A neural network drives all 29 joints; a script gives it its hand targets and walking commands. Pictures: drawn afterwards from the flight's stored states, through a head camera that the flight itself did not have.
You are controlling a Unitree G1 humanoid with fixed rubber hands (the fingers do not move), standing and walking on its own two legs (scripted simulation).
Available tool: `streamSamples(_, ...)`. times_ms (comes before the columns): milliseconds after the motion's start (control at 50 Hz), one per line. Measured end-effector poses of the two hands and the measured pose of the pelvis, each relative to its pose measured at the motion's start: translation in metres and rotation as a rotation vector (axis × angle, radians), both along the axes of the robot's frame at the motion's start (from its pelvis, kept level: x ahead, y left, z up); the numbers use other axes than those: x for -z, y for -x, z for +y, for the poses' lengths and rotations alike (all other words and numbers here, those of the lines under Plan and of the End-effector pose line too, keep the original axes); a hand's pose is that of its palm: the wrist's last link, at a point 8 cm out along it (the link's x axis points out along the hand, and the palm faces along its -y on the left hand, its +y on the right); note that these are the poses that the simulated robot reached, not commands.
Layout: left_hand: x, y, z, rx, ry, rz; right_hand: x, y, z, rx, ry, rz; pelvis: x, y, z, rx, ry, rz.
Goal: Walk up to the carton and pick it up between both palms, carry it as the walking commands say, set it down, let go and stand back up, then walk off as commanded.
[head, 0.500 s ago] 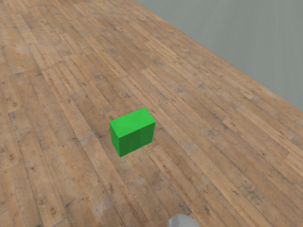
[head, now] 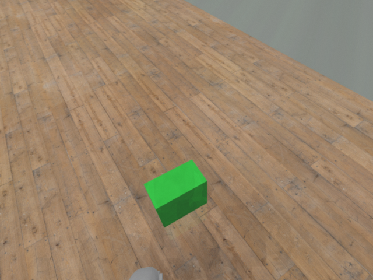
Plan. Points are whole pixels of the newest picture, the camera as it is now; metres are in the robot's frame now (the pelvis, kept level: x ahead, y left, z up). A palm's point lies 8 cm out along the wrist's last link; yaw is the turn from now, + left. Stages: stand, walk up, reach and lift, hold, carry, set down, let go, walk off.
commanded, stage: walk up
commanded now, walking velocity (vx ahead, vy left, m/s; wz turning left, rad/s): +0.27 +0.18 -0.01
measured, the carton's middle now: (177, 194) +0.60 +0.10 -0.65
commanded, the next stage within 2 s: none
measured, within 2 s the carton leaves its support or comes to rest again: neither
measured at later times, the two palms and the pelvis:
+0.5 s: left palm out of the picture +0.13 +0.32 -0.16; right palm out of the picture +0.11 -0.16 -0.12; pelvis +0.12 +0.07 +0.00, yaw +0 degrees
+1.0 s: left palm (89, 268) +0.18 +0.26 -0.14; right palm out of the picture +0.13 -0.19 -0.15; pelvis +0.15 +0.03 +0.00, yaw +0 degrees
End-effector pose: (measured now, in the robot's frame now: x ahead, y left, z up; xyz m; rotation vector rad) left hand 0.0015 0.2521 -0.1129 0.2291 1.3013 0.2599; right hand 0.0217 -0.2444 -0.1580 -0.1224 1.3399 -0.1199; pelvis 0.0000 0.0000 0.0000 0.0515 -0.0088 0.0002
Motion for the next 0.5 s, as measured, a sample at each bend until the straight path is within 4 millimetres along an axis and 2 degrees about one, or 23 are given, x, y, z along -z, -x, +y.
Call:
streamSamples(80, -0.003, 0.031, 0.002, -0.056, 0.013, 0.102, -0.007, -0.054, 0.012, -0.035, -0.013, -0.061, -0.004, -0.020, 0.009, 0.004, -0.003, 0.003)
streamSamples(140, -0.002, 0.040, 0.007, -0.085, 0.029, 0.151, -0.012, -0.087, 0.030, -0.056, -0.026, -0.101, -0.005, -0.034, 0.020, 0.006, 0.002, 0.006)
streamSamples(220, 0.008, 0.033, 0.023, -0.114, 0.066, 0.178, -0.017, -0.127, 0.059, -0.086, -0.025, -0.151, -0.001, -0.055, 0.041, 0.004, 0.024, 0.010)
streamSamples(280, 0.030, 0.019, 0.039, -0.117, 0.106, 0.196, -0.015, -0.152, 0.076, -0.091, 0.022, -0.204, 0.012, -0.075, 0.062, 0.004, 0.066, 0.008)
streamSamples(340, 0.045, -0.013, 0.052, -0.077, 0.133, 0.187, -0.017, -0.149, 0.086, -0.061, 0.060, -0.195, 0.015, -0.088, 0.074, 0.006, 0.065, 0.002)
streamSamples(440, 0.045, -0.093, 0.063, -0.005, 0.164, 0.090, -0.036, -0.107, 0.082, 0.023, 0.113, -0.074, 0.002, -0.111, 0.077, 0.011, 0.087, 0.002)
streamSamples(500, 0.043, -0.132, 0.064, 0.007, 0.161, 0.046, -0.042, -0.089, 0.080, 0.046, 0.129, -0.012, -0.003, -0.121, 0.075, 0.003, 0.097, 0.001)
